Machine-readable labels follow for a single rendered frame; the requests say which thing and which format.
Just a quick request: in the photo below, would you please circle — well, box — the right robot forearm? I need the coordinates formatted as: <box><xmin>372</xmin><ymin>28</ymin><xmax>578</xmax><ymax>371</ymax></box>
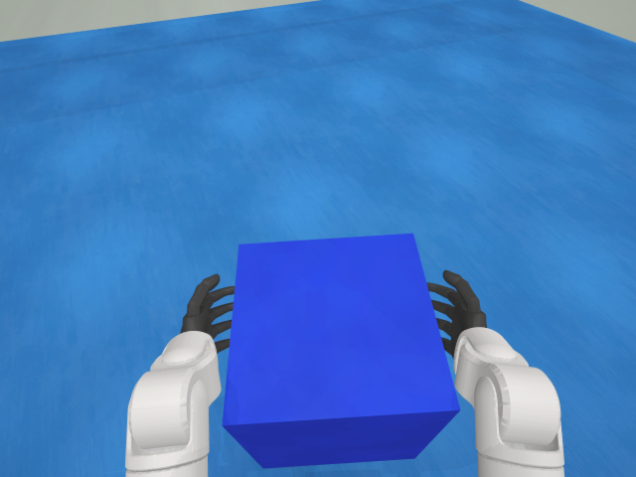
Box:
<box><xmin>453</xmin><ymin>327</ymin><xmax>564</xmax><ymax>477</ymax></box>

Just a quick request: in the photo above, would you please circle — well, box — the robot right hand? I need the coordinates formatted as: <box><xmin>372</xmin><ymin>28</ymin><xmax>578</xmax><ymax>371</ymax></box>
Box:
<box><xmin>426</xmin><ymin>270</ymin><xmax>487</xmax><ymax>359</ymax></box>

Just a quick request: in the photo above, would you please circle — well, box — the left robot forearm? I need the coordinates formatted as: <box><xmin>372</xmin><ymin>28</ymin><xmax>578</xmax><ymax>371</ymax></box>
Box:
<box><xmin>125</xmin><ymin>331</ymin><xmax>222</xmax><ymax>477</ymax></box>

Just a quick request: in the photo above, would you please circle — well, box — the carton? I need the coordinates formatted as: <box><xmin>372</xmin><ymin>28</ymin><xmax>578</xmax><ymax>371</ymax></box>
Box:
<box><xmin>222</xmin><ymin>234</ymin><xmax>460</xmax><ymax>469</ymax></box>

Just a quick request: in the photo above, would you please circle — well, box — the robot left hand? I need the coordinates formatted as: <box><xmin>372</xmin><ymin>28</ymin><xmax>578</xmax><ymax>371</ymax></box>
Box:
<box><xmin>180</xmin><ymin>274</ymin><xmax>235</xmax><ymax>353</ymax></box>

